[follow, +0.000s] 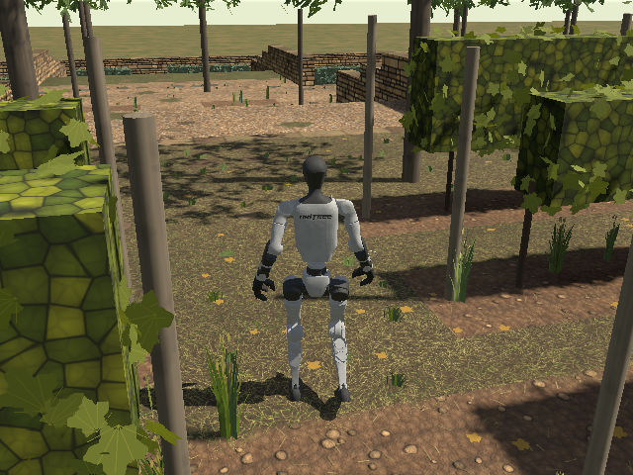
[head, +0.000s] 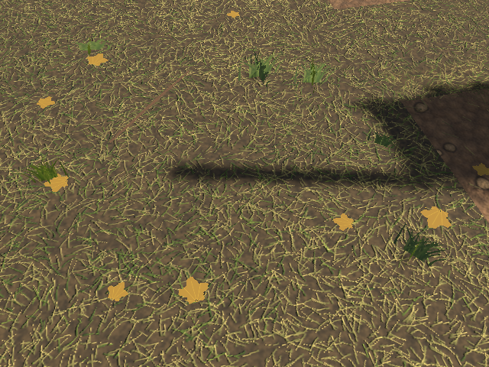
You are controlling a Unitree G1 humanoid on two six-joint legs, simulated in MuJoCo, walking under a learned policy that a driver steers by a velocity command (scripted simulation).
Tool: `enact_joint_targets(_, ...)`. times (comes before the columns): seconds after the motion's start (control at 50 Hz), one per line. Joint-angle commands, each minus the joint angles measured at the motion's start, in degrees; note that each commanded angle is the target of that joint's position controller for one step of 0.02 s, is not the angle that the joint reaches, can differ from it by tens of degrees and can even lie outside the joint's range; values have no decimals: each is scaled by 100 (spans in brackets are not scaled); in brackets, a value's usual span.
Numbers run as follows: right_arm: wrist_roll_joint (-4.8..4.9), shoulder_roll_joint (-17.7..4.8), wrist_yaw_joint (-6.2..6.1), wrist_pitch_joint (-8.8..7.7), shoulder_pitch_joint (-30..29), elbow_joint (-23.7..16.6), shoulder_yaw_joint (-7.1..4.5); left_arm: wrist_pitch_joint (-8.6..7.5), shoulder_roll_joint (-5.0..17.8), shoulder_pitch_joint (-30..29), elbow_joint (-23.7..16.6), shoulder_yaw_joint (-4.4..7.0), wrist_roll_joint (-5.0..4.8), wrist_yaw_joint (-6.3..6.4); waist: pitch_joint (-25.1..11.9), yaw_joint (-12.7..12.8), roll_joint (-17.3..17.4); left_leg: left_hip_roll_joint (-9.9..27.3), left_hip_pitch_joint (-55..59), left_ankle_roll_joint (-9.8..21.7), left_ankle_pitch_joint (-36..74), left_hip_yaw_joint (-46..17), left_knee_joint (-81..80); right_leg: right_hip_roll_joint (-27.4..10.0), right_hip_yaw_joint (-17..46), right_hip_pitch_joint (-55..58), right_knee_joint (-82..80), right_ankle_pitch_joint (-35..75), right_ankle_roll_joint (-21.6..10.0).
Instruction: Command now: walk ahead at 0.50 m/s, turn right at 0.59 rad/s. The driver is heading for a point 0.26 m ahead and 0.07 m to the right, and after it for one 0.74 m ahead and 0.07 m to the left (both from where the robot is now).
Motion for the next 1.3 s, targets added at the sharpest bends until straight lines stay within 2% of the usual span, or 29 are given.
enact_joint_targets(0.02,-23,-580,-43,-27,311,-135,-153,-41,515,-190,-580,179,-34,-45,-84,-210,924,1609,1403,794,-2,-1696,-1594,-732,174,-1556,55,484,55)
enact_joint_targets(0.12,25,-874,-68,-51,431,50,-265,33,250,-627,-861,107,6,-94,19,-225,654,1688,1507,975,1093,-698,-1904,-854,12,-1935,-878,1238,199)
enact_joint_targets(0.2,52,-1012,-104,32,489,131,-291,-34,136,-1212,-1004,42,7,-234,158,-423,589,1510,1607,784,1444,156,-1915,-762,-343,-1627,-2152,2328,139)
enact_joint_targets(0.28,150,-1205,-113,149,792,284,-346,-39,130,-1772,-1252,22,-7,-364,368,-564,576,1689,2099,661,1781,519,-1768,-619,-679,-1495,-2897,2209,-48)
enact_joint_targets(0.34,247,-1454,-148,255,754,288,-426,1,398,-1522,-1310,156,33,-402,97,-229,796,1751,2468,504,4128,824,-866,-187,-1073,-758,-3103,1373,-380)
enact_joint_targets(0.38,273,-1364,-164,299,818,377,-355,26,742,-74,-926,398,47,-314,-689,630,622,1549,1785,333,4706,996,975,226,-1093,1538,-3700,1730,-765)
enact_joint_targets(0.4,69,-950,-139,260,956,304,-179,70,1155,814,-706,518,51,-184,-1293,905,-194,1276,235,127,2207,1010,2750,-724,274,3420,-3653,1951,-1078)
enact_joint_targets(0.42,11,-311,-22,118,1612,125,66,-12,1650,567,-766,495,47,-175,-2076,174,-1352,229,-1824,-115,-2519,282,4637,-2265,3434,4810,-4358,1031,-2127)
enact_joint_targets(0.44,291,-980,39,-5,945,211,-93,-74,1080,713,-803,359,75,-209,-2219,698,-445,348,-2262,-40,-2360,-606,5147,-2358,3611,4578,-4879,542,-1990)
enact_joint_targets(0.46,448,-1115,57,-47,381,10,-139,-145,923,401,-729,282,123,-227,-1262,674,-343,561,-2574,41,-1881,-546,5062,-2163,2583,3788,-4955,1048,-1697)
enact_joint_targets(0.48,365,-1010,18,-47,277,22,-112,-188,761,25,-686,223,115,-225,-813,407,-1,840,-2357,56,-1342,-556,4600,-1914,1845,2940,-5013,1536,-1457)
enact_joint_targets(0.5,250,-999,-3,1,299,93,-136,-222,548,-293,-676,159,139,-228,-490,204,-49,982,-2072,11,-1027,-567,4256,-1685,1279,2283,-5164,1959,-1324)
enact_joint_targets(0.54,254,-868,-5,180,727,271,-146,-337,398,-531,-638,124,203,-220,-385,-94,-192,1094,-1483,-65,-573,-689,4021,-1530,703,1635,-5581,2196,-1221)
enact_joint_targets(0.64,221,-596,-55,349,393,213,-134,-501,453,-431,-309,159,270,-126,70,-98,-33,909,-2061,-270,596,-915,3022,-1373,-453,1548,-5980,2905,-1035)
enact_joint_targets(0.74,181,-367,103,269,-347,-20,-41,-481,569,-276,-101,172,219,-33,331,202,21,717,-1933,-160,1851,-448,1393,-1292,-1204,1879,-6139,2989,-727)
enact_joint_targets(0.82,175,-300,257,255,-879,-369,15,-313,671,86,151,225,134,11,511,397,59,599,-2375,55,1337,-154,809,-1600,-1411,2892,-5756,3767,-691)
enact_joint_targets(0.88,184,-468,356,274,-743,-549,-64,-152,870,-24,147,272,96,95,176,148,-223,184,-1819,341,434,331,729,-1685,-1617,3296,-4877,6167,-540)
enact_joint_targets(0.92,204,-838,327,316,182,-432,-255,-59,1026,-159,112,294,88,164,-422,-421,-407,-218,-524,636,-7,514,736,-1612,-1698,3136,-3458,7427,-381)
enact_joint_targets(0.94,201,-1167,243,330,1091,-251,-429,-67,1029,-307,74,272,55,189,-868,-962,-209,-287,961,888,427,267,242,-1377,-1802,2380,-2140,6732,-175)
enact_joint_targets(0.96,177,-1781,114,387,1671,-173,-607,-185,531,99,-125,119,206,146,-1517,-835,956,1043,3198,1635,465,-1956,314,-739,-1749,134,6,3198,177)
enact_joint_targets(0.98,195,-1802,129,317,1508,-300,-550,-418,140,248,-260,-73,216,26,-2281,-533,1386,2062,4385,2545,-147,-4923,-612,358,-510,-1516,1431,-1088,331)
enact_joint_targets(1.0,154,-1355,125,291,1555,-315,-428,-602,599,-466,-383,41,-17,-86,-2019,-889,816,1899,4306,2206,-415,-4440,-932,-20,198,-2158,1594,-818,169)
enact_joint_targets(1.02,140,-1111,113,262,1162,-353,-354,-682,639,-725,-478,26,-126,-118,-1192,-720,563,1784,3426,1947,349,-3507,-960,-293,80,-2248,1155,-352,71)
enact_joint_targets(1.04,141,-925,110,249,705,-436,-287,-689,617,-762,-414,38,-7,-73,-632,-409,93,1556,2425,1736,1615,-2761,-929,-531,-55,-1956,639,-84,104)
enact_joint_targets(1.06,104,-744,84,245,412,-514,-228,-624,703,-674,-354,100,126,-32,-412,-203,112,1416,1710,1628,2643,-2221,-940,-690,-124,-1518,292,44,180)
enact_joint_targets(1.1,38,-731,49,241,232,-565,-198,-440,593,-365,-297,104,165,-10,-373,55,304,1217,883,1596,3685,-1702,-1095,-731,-215,-905,-72,167,342)
enact_joint_targets(1.16,43,-946,-29,230,211,-447,-240,-292,296,-410,-300,-3,198,58,-411,101,508,895,460,1417,4483,-961,-1124,-582,-458,-657,-1266,893,517)
enact_joint_targets(1.22,106,-914,-110,341,345,-326,-219,-306,220,-838,-328,-63,186,10,-659,-160,717,639,645,1098,3916,-616,-1009,-408,-532,-278,-2550,2284,522)
enact_joint_targets(1.3,74,-844,-137,441,495,-142,-160,-376,387,-1200,-401,-15,180,-118,-614,-334,781,946,1125,986,3034,-1009,-686,-320,-372,-180,-3395,2613,349)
